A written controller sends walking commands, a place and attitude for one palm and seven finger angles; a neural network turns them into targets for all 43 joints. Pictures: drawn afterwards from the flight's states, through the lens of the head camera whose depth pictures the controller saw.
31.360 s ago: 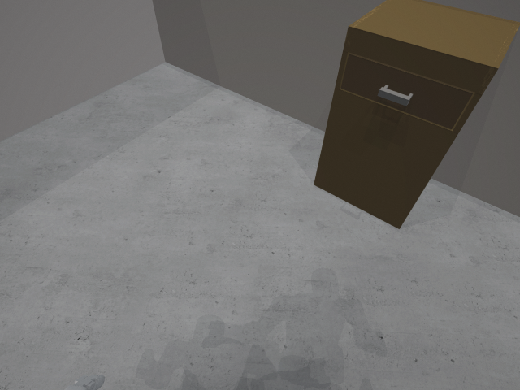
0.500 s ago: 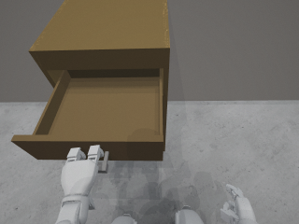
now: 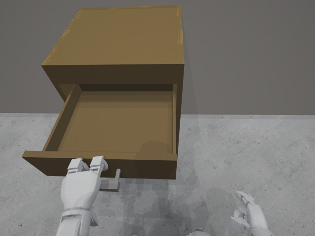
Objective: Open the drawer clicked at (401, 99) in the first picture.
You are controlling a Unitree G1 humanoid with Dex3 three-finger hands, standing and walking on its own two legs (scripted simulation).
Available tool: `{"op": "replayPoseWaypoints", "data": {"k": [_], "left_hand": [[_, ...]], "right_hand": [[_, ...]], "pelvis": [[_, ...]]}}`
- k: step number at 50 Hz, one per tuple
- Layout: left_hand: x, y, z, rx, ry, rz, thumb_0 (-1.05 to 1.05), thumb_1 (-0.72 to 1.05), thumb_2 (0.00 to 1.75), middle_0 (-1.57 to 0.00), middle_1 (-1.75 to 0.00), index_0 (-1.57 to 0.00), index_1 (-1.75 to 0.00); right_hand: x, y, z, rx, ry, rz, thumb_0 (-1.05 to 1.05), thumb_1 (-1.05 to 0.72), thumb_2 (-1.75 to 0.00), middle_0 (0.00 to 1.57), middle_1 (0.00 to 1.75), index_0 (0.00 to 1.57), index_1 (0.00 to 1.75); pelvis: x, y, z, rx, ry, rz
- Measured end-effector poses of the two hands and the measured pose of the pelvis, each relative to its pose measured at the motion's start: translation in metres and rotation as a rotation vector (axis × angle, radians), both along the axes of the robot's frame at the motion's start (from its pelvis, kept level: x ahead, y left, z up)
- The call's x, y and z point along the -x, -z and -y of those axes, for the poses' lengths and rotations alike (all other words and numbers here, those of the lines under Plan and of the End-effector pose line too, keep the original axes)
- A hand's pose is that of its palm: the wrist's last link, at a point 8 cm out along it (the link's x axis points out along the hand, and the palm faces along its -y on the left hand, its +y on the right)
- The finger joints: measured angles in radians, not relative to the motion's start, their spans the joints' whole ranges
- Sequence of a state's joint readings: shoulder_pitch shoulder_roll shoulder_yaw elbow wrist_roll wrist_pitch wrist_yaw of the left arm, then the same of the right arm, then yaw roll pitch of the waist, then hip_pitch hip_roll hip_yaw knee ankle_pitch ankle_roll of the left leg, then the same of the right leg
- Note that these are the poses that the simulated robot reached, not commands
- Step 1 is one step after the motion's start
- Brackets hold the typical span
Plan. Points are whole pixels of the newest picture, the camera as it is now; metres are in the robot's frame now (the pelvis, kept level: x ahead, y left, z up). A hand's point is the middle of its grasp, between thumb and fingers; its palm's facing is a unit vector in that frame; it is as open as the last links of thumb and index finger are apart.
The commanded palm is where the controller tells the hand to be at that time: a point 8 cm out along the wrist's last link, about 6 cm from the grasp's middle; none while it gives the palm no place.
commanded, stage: lift the hand off the handle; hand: left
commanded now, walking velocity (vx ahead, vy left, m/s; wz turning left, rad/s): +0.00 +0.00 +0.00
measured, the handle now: (101, 178) +0.28 +0.20 -0.07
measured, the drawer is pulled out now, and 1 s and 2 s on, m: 0.29 0.29 0.29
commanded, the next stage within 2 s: draw the hand back to the body in 1.46 s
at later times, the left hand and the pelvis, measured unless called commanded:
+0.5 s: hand (89, 185) +0.23 +0.19 +0.01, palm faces +0.04 -0.11 -0.99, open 13.8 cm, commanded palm +0.20 +0.20 +0.07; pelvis +0.01 +0.00 +0.02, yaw +0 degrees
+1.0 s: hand (85, 178) +0.24 +0.19 +0.05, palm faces +0.06 -0.13 -0.99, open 13.8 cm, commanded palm +0.20 +0.20 +0.11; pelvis +0.01 +0.00 +0.03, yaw -1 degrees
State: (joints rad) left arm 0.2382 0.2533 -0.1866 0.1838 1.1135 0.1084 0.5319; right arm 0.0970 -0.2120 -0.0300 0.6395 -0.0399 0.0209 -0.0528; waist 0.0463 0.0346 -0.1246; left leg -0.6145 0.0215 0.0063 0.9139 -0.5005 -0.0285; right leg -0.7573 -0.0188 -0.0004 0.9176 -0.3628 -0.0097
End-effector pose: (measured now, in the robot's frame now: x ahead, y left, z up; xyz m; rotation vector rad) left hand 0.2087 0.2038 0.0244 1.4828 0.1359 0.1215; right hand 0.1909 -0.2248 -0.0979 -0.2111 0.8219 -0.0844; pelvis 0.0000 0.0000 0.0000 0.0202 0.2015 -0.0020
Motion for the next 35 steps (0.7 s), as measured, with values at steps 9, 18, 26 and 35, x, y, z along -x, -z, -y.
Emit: {"op": "replayPoseWaypoints", "data": {"k": [9,18,26,35], "left_hand": [[0.001,-0.015,0.002,0.012,0.016,0.024,0.00,-0.49,0.30,-0.32,-1.20,-0.37,-1.22],[0.003,-0.032,0.003,0.019,0.014,0.049,0.00,-0.49,0.30,-0.32,-1.20,-0.34,-1.21],[0.000,-0.044,0.006,0.031,0.020,0.047,0.00,-0.49,0.30,-0.32,-1.20,-0.32,-1.20],[-0.003,-0.056,0.001,0.015,0.011,0.045,0.00,-0.49,0.30,-0.32,-1.20,-0.32,-1.20]], "right_hand": [[-0.011,-0.009,-0.009,-0.016,-0.025,0.016,0.01,-0.90,-0.90,0.20,0.30,0.20,0.30],[-0.017,-0.019,-0.015,-0.040,-0.041,0.027,0.01,-0.90,-0.90,0.20,0.30,0.20,0.30],[-0.020,-0.025,-0.017,-0.051,-0.050,0.039,0.01,-0.90,-0.90,0.20,0.30,0.20,0.30],[-0.020,-0.031,-0.014,-0.046,-0.049,0.038,0.01,-0.90,-0.90,0.20,0.30,0.20,0.30]], "pelvis": [[-0.006,-0.006,-0.004,0.006,0.002,0.020],[-0.010,-0.012,-0.005,0.008,0.007,0.049],[-0.011,-0.018,-0.004,0.006,0.008,0.073],[-0.011,-0.023,-0.001,0.005,0.009,0.096]]}}
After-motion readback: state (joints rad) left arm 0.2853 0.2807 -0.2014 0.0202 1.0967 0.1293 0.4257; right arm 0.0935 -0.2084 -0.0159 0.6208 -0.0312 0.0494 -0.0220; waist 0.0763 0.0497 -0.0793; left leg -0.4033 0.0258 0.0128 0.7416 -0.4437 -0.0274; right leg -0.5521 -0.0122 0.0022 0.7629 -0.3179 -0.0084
